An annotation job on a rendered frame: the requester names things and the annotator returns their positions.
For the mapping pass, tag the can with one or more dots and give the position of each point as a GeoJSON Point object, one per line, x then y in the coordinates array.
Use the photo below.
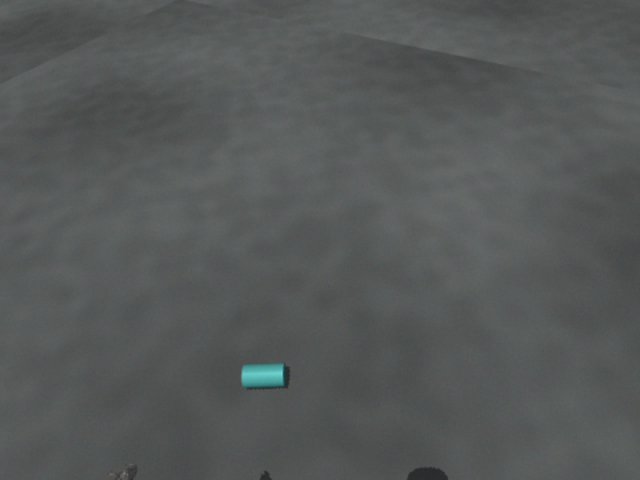
{"type": "Point", "coordinates": [264, 375]}

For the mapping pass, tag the left robot hand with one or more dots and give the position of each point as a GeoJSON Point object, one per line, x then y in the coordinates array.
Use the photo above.
{"type": "Point", "coordinates": [126, 472]}

